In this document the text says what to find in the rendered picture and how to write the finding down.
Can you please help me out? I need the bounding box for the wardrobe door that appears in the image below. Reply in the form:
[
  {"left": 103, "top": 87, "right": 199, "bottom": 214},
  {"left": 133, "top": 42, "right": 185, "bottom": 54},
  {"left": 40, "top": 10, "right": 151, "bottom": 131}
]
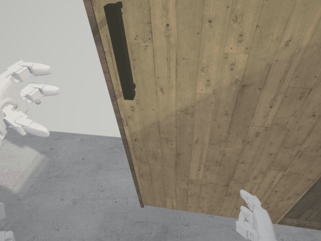
[
  {"left": 91, "top": 0, "right": 321, "bottom": 224},
  {"left": 283, "top": 177, "right": 321, "bottom": 223}
]

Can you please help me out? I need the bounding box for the right robot hand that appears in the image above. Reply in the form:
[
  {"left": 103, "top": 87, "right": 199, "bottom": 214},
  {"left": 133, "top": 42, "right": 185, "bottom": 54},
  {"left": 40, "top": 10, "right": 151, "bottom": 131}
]
[{"left": 236, "top": 190, "right": 277, "bottom": 241}]

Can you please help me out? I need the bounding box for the left robot upper arm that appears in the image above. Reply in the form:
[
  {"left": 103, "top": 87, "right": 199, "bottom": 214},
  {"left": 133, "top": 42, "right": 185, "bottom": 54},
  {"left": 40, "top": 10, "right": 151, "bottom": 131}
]
[{"left": 0, "top": 230, "right": 16, "bottom": 241}]

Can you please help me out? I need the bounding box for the handle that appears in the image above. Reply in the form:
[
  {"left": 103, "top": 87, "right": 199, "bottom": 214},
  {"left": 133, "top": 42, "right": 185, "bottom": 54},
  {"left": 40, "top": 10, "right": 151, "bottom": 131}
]
[{"left": 104, "top": 2, "right": 136, "bottom": 100}]

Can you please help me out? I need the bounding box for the left robot hand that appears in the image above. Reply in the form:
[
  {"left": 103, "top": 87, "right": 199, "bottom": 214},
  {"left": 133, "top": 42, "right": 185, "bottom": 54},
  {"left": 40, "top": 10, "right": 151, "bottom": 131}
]
[{"left": 0, "top": 60, "right": 61, "bottom": 137}]

